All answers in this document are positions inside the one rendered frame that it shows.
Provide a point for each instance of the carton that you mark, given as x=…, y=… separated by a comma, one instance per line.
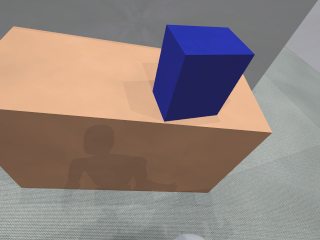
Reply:
x=198, y=68

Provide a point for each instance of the pedestal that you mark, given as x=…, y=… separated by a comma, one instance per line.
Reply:
x=79, y=113

